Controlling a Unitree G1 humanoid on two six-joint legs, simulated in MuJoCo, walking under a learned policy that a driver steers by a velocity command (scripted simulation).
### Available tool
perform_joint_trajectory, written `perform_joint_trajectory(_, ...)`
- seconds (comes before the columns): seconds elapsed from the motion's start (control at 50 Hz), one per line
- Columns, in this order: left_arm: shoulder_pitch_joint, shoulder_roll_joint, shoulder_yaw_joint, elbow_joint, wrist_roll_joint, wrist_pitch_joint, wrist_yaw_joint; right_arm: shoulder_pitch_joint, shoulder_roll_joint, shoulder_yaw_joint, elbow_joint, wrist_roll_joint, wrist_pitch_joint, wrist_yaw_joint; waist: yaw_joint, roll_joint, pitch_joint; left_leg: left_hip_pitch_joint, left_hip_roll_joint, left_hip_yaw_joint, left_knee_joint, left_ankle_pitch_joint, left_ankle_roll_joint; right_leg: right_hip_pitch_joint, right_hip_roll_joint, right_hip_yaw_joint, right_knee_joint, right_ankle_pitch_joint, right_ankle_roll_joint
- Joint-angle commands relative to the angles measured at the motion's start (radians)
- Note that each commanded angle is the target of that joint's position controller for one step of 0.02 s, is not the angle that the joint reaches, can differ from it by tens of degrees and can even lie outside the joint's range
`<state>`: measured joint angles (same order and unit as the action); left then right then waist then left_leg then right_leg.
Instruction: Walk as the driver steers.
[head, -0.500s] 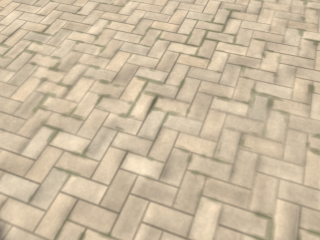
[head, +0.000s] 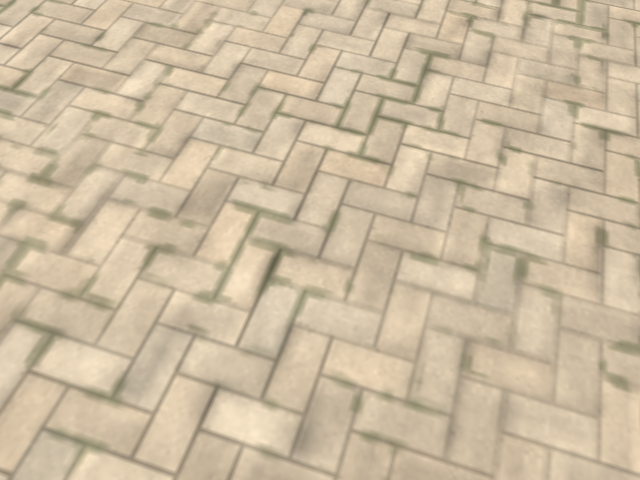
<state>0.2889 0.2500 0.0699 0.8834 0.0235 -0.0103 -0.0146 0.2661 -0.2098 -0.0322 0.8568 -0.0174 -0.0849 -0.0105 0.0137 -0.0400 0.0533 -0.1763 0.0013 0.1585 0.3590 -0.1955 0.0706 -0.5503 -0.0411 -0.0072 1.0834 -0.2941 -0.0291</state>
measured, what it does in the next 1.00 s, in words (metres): walks ahead, turning right: right foot, then left foot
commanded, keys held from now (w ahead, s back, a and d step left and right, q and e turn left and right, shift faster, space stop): e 0.70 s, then w+e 0.10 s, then w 0.20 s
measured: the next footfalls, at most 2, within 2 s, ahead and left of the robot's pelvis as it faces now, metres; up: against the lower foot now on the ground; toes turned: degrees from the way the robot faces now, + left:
right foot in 0.26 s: +0.18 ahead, -0.11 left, +0.00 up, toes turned -12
left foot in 0.74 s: +0.18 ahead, +0.08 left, +0.00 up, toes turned -31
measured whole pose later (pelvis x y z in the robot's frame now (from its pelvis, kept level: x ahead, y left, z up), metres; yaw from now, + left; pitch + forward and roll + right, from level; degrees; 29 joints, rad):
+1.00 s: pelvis +0.14 +0.00 +0.00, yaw -32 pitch +1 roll -1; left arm 0.24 0.31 0.09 0.78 0.04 0.03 -0.06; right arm 0.36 -0.25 -0.05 0.79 -0.03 -0.05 -0.01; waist -0.03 -0.05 -0.04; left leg -0.09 0.00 0.03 0.28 -0.23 0.04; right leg -0.54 0.07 0.13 1.01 -0.23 0.01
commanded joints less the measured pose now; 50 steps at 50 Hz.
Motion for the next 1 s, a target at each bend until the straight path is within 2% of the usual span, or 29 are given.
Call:
perform_joint_trajectory(0.02, 0.068, 0.008, 0.006, -0.042, 0.007, 0.018, -0.009, -0.011, -0.105, -0.023, -0.05, 0.005, -0.012, -0.017, 0.034, 0.154, -0.048, 0.028, 0.253, -0.046, -0.094, 0.714, 0.091, -0.017, -0.015, -0.015, -0.046, 0.106, 0.016)
perform_joint_trajectory(0.08, -0.028, -0.014, -0.009, -0.084, 0.011, 0.02, -0.022, -0.003, -0.112, -0.025, -0.038, 0.006, 0.002, -0.026, 0.008, 0.162, -0.038, 0.02, 0.234, 0.029, -0.071, 0.664, 0.089, 0.043, -0.007, -0.058, -0.256, 0.203, 0.009)
perform_joint_trajectory(0.16, -0.072, 0.013, -0.007, -0.126, 0.018, 0.02, -0.029, 0.033, -0.155, -0.043, -0.022, 0.006, 0.021, -0.027, -0.015, 0.154, -0.06, 0.091, 0.28, 0.033, 0.027, 0.677, 0.086, 0.106, 0.019, -0.092, -0.389, 0.146, -0.027)
perform_joint_trajectory(0.22, -0.019, 0.041, 0.007, -0.135, 0.022, 0.009, -0.023, 0.023, -0.173, -0.055, -0.025, 0.009, 0.045, -0.031, 0.009, 0.127, -0.09, 0.114, 0.287, 0.039, 0.229, 0.685, 0.058, 0.191, 0.058, -0.104, -0.5, 0.069, -0.075)
perform_joint_trajectory(0.24, 0.051, 0.06, 0.015, -0.12, 0.027, -0.007, -0.014, 0.036, -0.176, -0.057, -0.023, 0.008, 0.054, -0.028, 0.048, 0.053, -0.135, 0.078, 0.247, 0.065, 0.399, 0.601, 0.014, 0.304, 0.068, -0.081, -0.605, 0.212, -0.1)
perform_joint_trajectory(0.26, 0.112, 0.177, 0.044, -0.127, 0.03, -0.021, 0.001, 0.076, -0.16, -0.053, -0.053, 0.003, 0.059, -0.024, 0.063, -0.114, -0.21, -0.098, 0.167, 0.085, 0.673, 0.212, -0.047, 0.481, -0.132, 0.183, -0.63, 0.634, -0.159)
perform_joint_trajectory(0.28, 0.112, 0.285, 0.073, -0.137, -0.003, -0.007, 0.007, 0.102, -0.09, -0.037, -0.106, 0.008, 0.077, -0.016, 0.018, -0.238, -0.287, -0.357, -0.052, -0.003, 0.927, -0.517, -0.094, 0.614, -0.367, 0.553, -0.65, 1.003, -0.376)
perform_joint_trajectory(0.3, 0.125, 0.254, 0.072, -0.14, -0.041, 0.009, 0.008, 0.068, -0.108, -0.035, -0.093, -0.013, 0.096, -0.017, 0.054, -0.076, -0.321, -0.381, 0.002, -0.167, 0.976, -0.49, -0.099, 0.588, -0.351, 0.525, -0.697, 0.775, -0.399)
perform_joint_trajectory(0.32, 0.055, 0.203, 0.058, -0.149, -0.03, 0.024, 0.015, 0.01, -0.112, -0.036, -0.106, -0.003, 0.1, -0.016, 0.039, -0.046, -0.197, -0.422, 0.021, -0.176, 0.97, -0.402, -0.097, 0.48, -0.303, 0.451, -0.734, 0.548, -0.369)
perform_joint_trajectory(0.34, -0.018, 0.146, 0.039, -0.157, -0.022, 0.037, 0.022, -0.034, -0.116, -0.039, -0.108, -0.002, 0.095, -0.019, 0.012, -0.002, -0.091, -0.428, 0.047, -0.185, 0.886, -0.311, -0.095, 0.376, -0.23, 0.377, -0.779, 0.409, -0.304)
perform_joint_trajectory(0.36, -0.064, 0.116, 0.03, -0.167, -0.024, 0.042, 0.027, -0.04, -0.131, -0.044, -0.113, -0.014, 0.096, -0.022, -0.011, -0.021, -0.057, -0.404, 0.057, -0.186, 0.816, -0.251, -0.096, 0.321, -0.174, 0.33, -0.794, 0.361, -0.255)
perform_joint_trajectory(0.38, -0.087, 0.102, 0.025, -0.175, -0.019, 0.042, 0.028, -0.011, -0.13, -0.044, -0.102, -0.025, 0.104, -0.02, -0.027, -0.039, -0.072, -0.358, 0.046, -0.177, 0.799, -0.214, -0.097, 0.292, -0.135, 0.289, -0.793, 0.38, -0.233)
perform_joint_trajectory(0.4, -0.083, 0.11, 0.027, -0.176, -0.014, 0.037, 0.023, 0.01, -0.119, -0.043, -0.096, -0.025, 0.113, -0.018, -0.032, -0.03, -0.101, -0.333, 0.03, -0.175, 0.79, -0.2, -0.097, 0.289, -0.122, 0.275, -0.786, 0.412, -0.225)
perform_joint_trajectory(0.44, -0.067, 0.142, 0.037, -0.175, -0.011, 0.026, 0.015, 0.016, -0.1, -0.038, -0.101, -0.014, 0.122, -0.015, -0.032, -0.016, -0.133, -0.321, 0.019, -0.182, 0.735, -0.196, -0.104, 0.302, -0.11, 0.282, -0.782, 0.396, -0.218)
perform_joint_trajectory(0.52, -0.046, 0.162, 0.046, -0.181, -0.006, 0.037, 0.014, -0.053, -0.109, -0.038, -0.133, -0.01, 0.132, -0.02, 0.004, -0.071, -0.116, -0.346, 0.01, -0.2, 0.602, -0.189, -0.114, 0.311, -0.096, 0.365, -0.827, 0.074, -0.206)
perform_joint_trajectory(0.58, -0.039, 0.172, 0.052, -0.187, 0.0, 0.045, 0.011, -0.084, -0.113, -0.036, -0.152, -0.004, 0.127, -0.022, 0.02, -0.079, -0.105, -0.324, -0.006, -0.209, 0.517, -0.196, -0.11, 0.307, -0.095, 0.426, -0.834, -0.024, -0.2)
perform_joint_trajectory(0.66, -0.057, 0.175, 0.057, -0.197, 0.006, 0.051, 0.003, -0.066, -0.116, -0.032, -0.163, 0.01, 0.11, -0.029, 0.017, -0.09, -0.113, -0.219, -0.046, -0.206, 0.386, -0.229, -0.082, 0.289, -0.085, 0.486, -0.814, 0.026, -0.184)
perform_joint_trajectory(0.7, -0.078, 0.173, 0.058, -0.2, 0.001, 0.056, -0.001, -0.01, -0.119, -0.031, -0.157, 0.02, 0.101, -0.033, -0.007, -0.101, -0.116, -0.116, -0.073, -0.201, 0.249, -0.224, -0.055, 0.261, -0.07, 0.517, -0.806, 0.061, -0.156)
perform_joint_trajectory(0.72, -0.092, 0.171, 0.059, -0.201, -0.008, 0.059, -0.001, 0.052, -0.119, -0.031, -0.143, 0.017, 0.094, -0.036, -0.042, -0.087, -0.135, -0.006, -0.081, -0.192, 0.118, -0.187, -0.037, 0.213, -0.038, 0.511, -0.801, -0.076, -0.127)
perform_joint_trajectory(0.74, -0.113, 0.152, 0.055, -0.212, -0.02, 0.058, 0.003, 0.108, -0.146, -0.038, -0.132, 0.006, 0.086, -0.042, -0.076, -0.047, -0.121, 0.129, -0.033, -0.23, -0.041, -0.201, -0.012, 0.092, 0.032, 0.467, -0.771, -0.257, -0.066)
perform_joint_trajectory(0.76, -0.072, 0.078, 0.04, -0.221, -0.029, 0.056, 0.01, 0.118, -0.242, -0.057, -0.147, -0.005, 0.083, -0.051, -0.059, 0.172, -0.128, 0.222, 0.23, -0.495, -0.167, -0.458, 0.036, -0.049, 0.142, 0.309, -0.499, -0.371, -0.008)
perform_joint_trajectory(0.78, -0.125, 0.105, 0.045, -0.24, -0.01, 0.048, 0.014, 0.017, -0.332, -0.078, -0.174, -0.029, 0.083, -0.047, -0.059, 0.322, -0.015, 0.087, 0.401, -0.765, -0.289, -0.588, 0.113, -0.223, 0.247, 0.122, -0.274, -0.234, 0.007)
perform_joint_trajectory(0.8, -0.145, 0.179, 0.061, -0.234, 0.025, 0.041, 0.009, -0.029, -0.263, -0.066, -0.177, -0.029, 0.08, -0.043, -0.021, 0.162, 0.028, 0.001, 0.369, -0.677, -0.262, -0.55, 0.116, -0.178, 0.139, 0.177, -0.165, -0.122, 0.007)
perform_joint_trajectory(0.82, -0.096, 0.166, 0.062, -0.209, 0.024, 0.037, -0.009, -0.057, -0.207, -0.049, -0.176, -0.019, 0.072, -0.038, 0.014, 0.145, 0.009, -0.023, 0.3, -0.589, -0.244, -0.473, 0.09, -0.124, 0.149, 0.167, -0.101, -0.049, 0.008)
perform_joint_trajectory(0.84, -0.041, 0.151, 0.056, -0.186, 0.025, 0.036, -0.021, -0.076, -0.183, -0.042, -0.179, -0.015, 0.064, -0.03, 0.037, 0.15, -0.012, -0.001, 0.25, -0.506, -0.237, -0.404, 0.068, -0.105, 0.147, 0.156, -0.037, -0.008, 0.016)
perform_joint_trajectory(0.86, -0.014, 0.139, 0.052, -0.169, 0.027, 0.037, -0.033, -0.074, -0.177, -0.04, -0.178, -0.009, 0.057, -0.027, 0.034, 0.177, -0.019, 0.016, 0.217, -0.449, -0.238, -0.378, 0.065, -0.111, 0.144, 0.133, 0.021, 0.009, 0.021)
perform_joint_trajectory(0.9, -0.039, 0.114, 0.039, -0.17, 0.025, 0.033, -0.045, -0.011, -0.167, -0.04, -0.158, -0.01, 0.041, -0.011, -0.001, 0.169, 0.002, 0.054, 0.201, -0.403, -0.242, -0.34, 0.075, -0.156, 0.129, 0.128, 0.041, 0.04, 0.025)
perform_joint_trajectory(0.96, -0.121, 0.103, 0.028, -0.184, 0.021, 0.025, -0.046, 0.104, -0.182, -0.051, -0.108, -0.009, 0.019, 0.001, -0.057, 0.156, 0.032, 0.163, 0.216, -0.38, -0.245, -0.254, 0.094, -0.224, 0.114, 0.14, -0.062, 0.071, 0.043)
perform_joint_trajectory(1.0, -0.167, 0.103, 0.023, -0.19, 0.02, 0.019, -0.046, 0.141, -0.194, -0.057, -0.085, -0.005, 0.01, 0.003, -0.078, 0.164, 0.034, 0.207, 0.226, -0.36, -0.243, -0.195, 0.103, -0.221, 0.097, 0.123, -0.16, 0.076, 0.055)
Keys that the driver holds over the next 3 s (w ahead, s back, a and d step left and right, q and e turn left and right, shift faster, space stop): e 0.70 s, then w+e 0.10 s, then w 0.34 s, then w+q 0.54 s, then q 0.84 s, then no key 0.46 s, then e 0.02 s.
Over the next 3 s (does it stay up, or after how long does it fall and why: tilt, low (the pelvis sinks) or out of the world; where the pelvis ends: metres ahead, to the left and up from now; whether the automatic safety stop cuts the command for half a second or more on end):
stays up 0.56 -0.27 0.00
